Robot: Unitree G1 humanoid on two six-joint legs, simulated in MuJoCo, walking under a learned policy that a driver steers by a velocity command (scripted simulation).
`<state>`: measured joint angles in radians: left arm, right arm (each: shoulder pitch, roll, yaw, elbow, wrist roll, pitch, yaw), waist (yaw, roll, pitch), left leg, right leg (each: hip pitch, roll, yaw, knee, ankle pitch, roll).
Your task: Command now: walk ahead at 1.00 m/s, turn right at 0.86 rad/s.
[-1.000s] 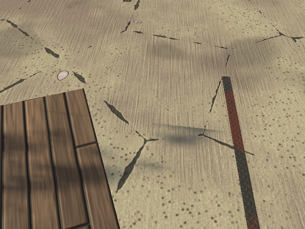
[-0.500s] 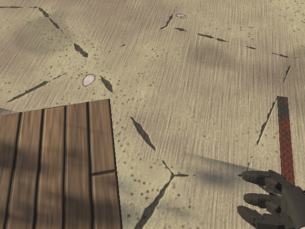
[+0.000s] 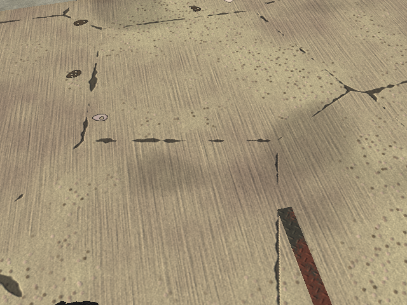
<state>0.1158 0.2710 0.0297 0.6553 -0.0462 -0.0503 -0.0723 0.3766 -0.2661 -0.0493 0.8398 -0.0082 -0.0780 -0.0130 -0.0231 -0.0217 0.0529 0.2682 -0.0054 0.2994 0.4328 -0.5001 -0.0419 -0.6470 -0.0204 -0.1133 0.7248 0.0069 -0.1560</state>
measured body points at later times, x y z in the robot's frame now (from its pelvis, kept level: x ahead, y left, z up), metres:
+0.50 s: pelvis +0.47 -0.03 +0.01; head +0.50 -0.05 +0.46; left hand +0.57 +0.23 -0.11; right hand +0.63 -0.33 -0.04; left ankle +0.64 +0.03 -0.70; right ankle +0.20 -0.04 -0.65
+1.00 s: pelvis +0.89 -0.20 +0.02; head +0.93 -0.22 +0.46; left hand +1.20 -0.06 -0.03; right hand +0.79 -0.44 -0.12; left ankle +0.70 +0.00 -0.60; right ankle +0.96 -0.36 -0.70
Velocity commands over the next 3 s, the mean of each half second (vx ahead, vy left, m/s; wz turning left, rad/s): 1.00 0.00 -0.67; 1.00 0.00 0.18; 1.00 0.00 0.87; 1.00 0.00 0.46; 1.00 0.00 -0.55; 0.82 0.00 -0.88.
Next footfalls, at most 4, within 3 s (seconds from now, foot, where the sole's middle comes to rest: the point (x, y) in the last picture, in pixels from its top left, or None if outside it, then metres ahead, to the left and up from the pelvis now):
0.48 left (212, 244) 0.68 0.02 -0.73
0.92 right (309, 164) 1.00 -0.37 -0.73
1.38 left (241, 94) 1.43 -0.15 -0.73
1.84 right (244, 37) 1.89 -0.20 -0.73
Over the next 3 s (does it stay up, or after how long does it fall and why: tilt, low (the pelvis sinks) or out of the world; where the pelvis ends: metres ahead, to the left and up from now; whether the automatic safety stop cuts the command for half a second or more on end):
stays up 2.59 0.05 -0.01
